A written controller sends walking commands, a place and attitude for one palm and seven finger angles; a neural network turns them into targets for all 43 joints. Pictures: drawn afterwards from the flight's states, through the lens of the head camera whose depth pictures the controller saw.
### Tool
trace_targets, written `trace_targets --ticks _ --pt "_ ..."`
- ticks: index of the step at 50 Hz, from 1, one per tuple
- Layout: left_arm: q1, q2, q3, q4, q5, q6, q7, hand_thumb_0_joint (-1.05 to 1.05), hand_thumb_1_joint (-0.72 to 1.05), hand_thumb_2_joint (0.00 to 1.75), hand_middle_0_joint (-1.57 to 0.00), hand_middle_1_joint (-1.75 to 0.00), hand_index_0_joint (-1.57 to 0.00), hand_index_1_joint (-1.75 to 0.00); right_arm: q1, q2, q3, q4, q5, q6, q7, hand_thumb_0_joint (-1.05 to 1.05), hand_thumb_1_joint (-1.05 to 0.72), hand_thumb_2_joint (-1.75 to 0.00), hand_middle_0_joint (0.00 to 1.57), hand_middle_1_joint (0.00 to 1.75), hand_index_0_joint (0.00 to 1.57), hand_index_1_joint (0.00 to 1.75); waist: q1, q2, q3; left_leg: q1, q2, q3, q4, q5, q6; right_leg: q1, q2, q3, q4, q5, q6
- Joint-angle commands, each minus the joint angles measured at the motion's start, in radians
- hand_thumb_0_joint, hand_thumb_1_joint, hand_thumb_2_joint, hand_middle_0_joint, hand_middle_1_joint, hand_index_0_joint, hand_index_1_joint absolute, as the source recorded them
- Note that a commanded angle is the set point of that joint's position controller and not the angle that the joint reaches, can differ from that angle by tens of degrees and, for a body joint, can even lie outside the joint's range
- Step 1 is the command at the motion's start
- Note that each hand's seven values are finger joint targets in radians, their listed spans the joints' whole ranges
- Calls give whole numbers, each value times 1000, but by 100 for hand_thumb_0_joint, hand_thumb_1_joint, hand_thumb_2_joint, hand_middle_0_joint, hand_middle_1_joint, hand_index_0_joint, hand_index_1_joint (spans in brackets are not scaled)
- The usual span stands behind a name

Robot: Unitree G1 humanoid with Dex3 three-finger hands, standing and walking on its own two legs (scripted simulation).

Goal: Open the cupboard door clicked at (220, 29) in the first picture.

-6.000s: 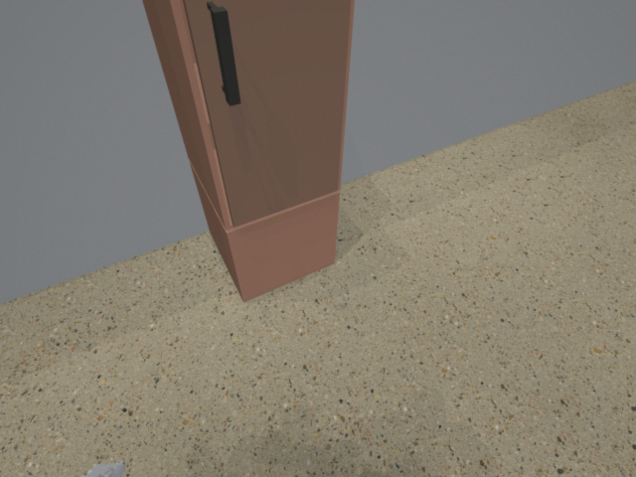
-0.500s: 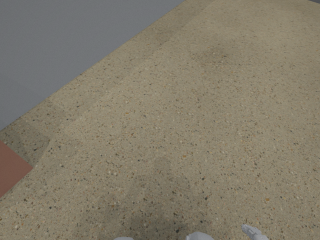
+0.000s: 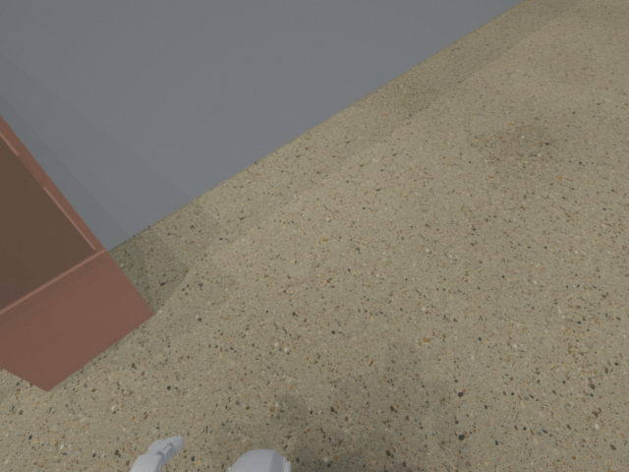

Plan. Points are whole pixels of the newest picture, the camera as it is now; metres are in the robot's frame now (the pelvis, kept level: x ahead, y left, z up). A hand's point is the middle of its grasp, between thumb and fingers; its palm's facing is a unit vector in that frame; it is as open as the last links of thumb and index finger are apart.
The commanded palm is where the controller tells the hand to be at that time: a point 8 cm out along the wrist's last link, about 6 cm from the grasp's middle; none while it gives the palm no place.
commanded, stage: turn to face it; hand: left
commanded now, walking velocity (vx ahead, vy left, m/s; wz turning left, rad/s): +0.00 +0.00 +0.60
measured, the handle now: out of the picture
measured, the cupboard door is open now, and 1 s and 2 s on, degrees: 0 0 0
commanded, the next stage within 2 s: take the last steps up to it in 1.04 s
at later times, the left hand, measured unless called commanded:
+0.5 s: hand out of the picture +0.01 +0.28 -0.16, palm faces +0.32 -0.91 -0.26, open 7.4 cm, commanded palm none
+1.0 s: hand out of the picture -0.06 +0.21 -0.15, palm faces +0.56 -0.78 -0.27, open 7.4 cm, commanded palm none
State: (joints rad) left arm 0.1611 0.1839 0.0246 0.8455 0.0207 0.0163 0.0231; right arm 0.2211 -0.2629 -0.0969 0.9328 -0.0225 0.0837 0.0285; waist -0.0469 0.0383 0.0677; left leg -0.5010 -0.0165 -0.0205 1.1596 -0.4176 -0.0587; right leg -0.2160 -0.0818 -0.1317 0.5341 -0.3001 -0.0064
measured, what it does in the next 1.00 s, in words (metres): steps on the spot, turning left: left foot, then right foot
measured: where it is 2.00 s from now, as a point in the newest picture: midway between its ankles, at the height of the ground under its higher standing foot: outside the picture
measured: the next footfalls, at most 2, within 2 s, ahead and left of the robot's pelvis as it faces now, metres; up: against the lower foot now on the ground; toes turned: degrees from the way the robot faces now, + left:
left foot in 0.24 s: +0.02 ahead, +0.16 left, +0.00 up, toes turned +15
right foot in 0.68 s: +0.09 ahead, -0.08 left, +0.00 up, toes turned +22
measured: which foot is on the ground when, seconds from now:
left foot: up 0.00-0.22, down 0.24-0.68, up 0.70-1.00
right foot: down 0.00-0.24, up 0.26-0.66, down 0.68-1.00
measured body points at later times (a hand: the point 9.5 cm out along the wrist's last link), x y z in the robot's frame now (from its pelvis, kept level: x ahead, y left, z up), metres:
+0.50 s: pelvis +0.00 +0.05 +0.00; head +0.03 +0.08 +0.45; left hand +0.00 +0.33 -0.14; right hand +0.16 -0.17 -0.13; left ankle -0.02 +0.15 -0.74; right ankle +0.03 -0.11 -0.67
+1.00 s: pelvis +0.00 +0.01 +0.00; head +0.04 +0.02 +0.45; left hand -0.09 +0.25 -0.13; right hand +0.21 -0.17 -0.15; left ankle -0.10 +0.12 -0.68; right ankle +0.06 -0.09 -0.74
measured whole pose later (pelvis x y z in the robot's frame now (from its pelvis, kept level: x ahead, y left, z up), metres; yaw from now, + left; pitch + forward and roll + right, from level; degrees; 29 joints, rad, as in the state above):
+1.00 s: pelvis +0.00 +0.01 +0.00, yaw +35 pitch -1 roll +2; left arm 0.24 0.20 0.03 0.91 0.03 0.01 0.02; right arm 0.18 -0.26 -0.08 0.96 -0.02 0.09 0.02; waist 0.00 0.00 0.08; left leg -0.40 0.03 0.01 0.92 -0.45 -0.07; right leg -0.20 -0.13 -0.19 0.52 -0.30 0.01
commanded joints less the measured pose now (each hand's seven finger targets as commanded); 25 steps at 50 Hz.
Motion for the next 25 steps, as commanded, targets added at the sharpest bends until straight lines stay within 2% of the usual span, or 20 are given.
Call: trace_targets --ticks 1,3,7,9,10,11,12,13,14,15,16,17,18,20,23,25 --pt "38 215 64 -52 7 -23 14 0 90 90 -20 -30 -20 -30 -69 -55 -8 -91 3 -22 6 0 -90 -90 20 30 20 30 55 -227 -34 -45 46 41 -80 -3 -23 83 -255 101 -195 355 -102" --pt "72 230 69 -37 8 -19 13 0 90 90 -20 -30 -20 -30 -106 -51 -1 -97 5 -24 6 0 -90 -90 20 30 20 30 75 -228 -45 -12 47 69 -173 -20 -22 102 -269 82 -179 403 -109" --pt "85 267 84 -20 12 -11 9 0 90 90 -20 -30 -20 -30 -111 -46 11 -110 13 -39 6 0 -90 -90 20 30 20 30 86 -270 -87 85 43 122 -379 -34 -3 130 -299 39 -104 480 -105" --pt "86 268 88 -13 8 -4 5 0 90 90 -20 -30 -20 -30 -73 -57 8 -103 11 -47 1 0 -90 -90 20 30 20 30 65 -253 -99 179 30 149 -523 58 9 95 -289 1 -35 461 -66" --pt "76 258 88 -10 1 0 2 0 90 90 -20 -30 -20 -30 -27 -81 3 -96 9 -53 2 0 -90 -90 20 30 20 30 35 -193 -122 283 40 128 -658 165 20 45 -276 -33 57 401 -28" --pt "92 224 86 -26 -7 6 -2 0 90 90 -20 -30 -20 -30 40 -157 -16 -84 4 -66 0 0 -90 -90 20 30 20 30 -1 -8 -179 465 148 -24 -762 361 70 -113 -212 -67 259 238 32" --pt "64 148 65 -73 -13 9 -10 0 90 90 -20 -30 -20 -30 102 -276 -45 -79 2 -70 -7 0 -90 -90 20 30 20 30 -35 307 -175 559 418 -375 -796 769 206 -389 -67 -62 485 -366 111" --pt "0 166 59 -95 -2 18 -2 0 90 90 -20 -30 -20 -30 155 -284 -44 -50 5 -66 -15 0 -90 -90 20 30 20 30 -62 209 -192 505 458 -380 -791 718 275 -387 -64 55 601 -385 94" --pt "-33 145 65 -83 -6 19 1 0 90 90 -20 -30 -20 -30 125 -260 -39 -50 3 -69 -30 0 -90 -90 20 30 20 30 -51 234 -176 468 402 -362 -791 645 268 -417 -61 97 647 -322 92" --pt "-40 162 66 -71 -9 16 -4 0 90 90 -20 -30 -20 -30 63 -222 -28 -70 1 -70 -37 0 -90 -90 20 30 20 30 -32 193 -136 410 360 -320 -801 561 255 -417 -69 114 670 -244 94" --pt "-25 162 71 -49 -7 14 -11 0 90 90 -20 -30 -20 -30 2 -187 -14 -85 -1 -72 -39 0 -90 -90 20 30 20 30 -4 145 -101 364 307 -257 -805 555 231 -391 -66 120 660 -174 95" --pt "4 163 71 -34 -5 13 -14 0 90 90 -20 -30 -20 -30 -33 -170 -7 -94 -1 -75 -39 0 -90 -90 20 30 20 30 19 124 -94 349 268 -214 -801 587 212 -362 -57 114 642 -135 97" --pt "25 161 71 -22 -5 14 -15 0 90 90 -20 -30 -20 -30 -39 -167 -4 -96 0 -79 -40 0 -90 -90 20 30 20 30 26 109 -109 371 253 -195 -797 631 209 -349 -49 112 620 -117 101" --pt "24 163 69 -21 -7 15 -14 0 90 90 -20 -30 -20 -30 -28 -165 -3 -91 3 -79 -40 0 -90 -90 20 30 20 30 22 102 -120 381 243 -202 -797 652 216 -319 -34 115 559 -113 104" --pt "-1 152 65 -36 -9 16 -10 0 90 90 -20 -30 -20 -30 -11 -175 -11 -87 1 -74 -38 0 -90 -90 20 30 20 30 11 82 -123 397 245 -253 -798 603 233 -308 -12 119 473 -127 108" --pt "-25 152 63 -52 -10 13 -8 0 90 90 -20 -30 -20 -30 6 -176 -14 -82 0 -71 -37 0 -90 -90 20 30 20 30 3 98 -123 408 243 -293 -790 613 240 -300 3 125 419 -142 105"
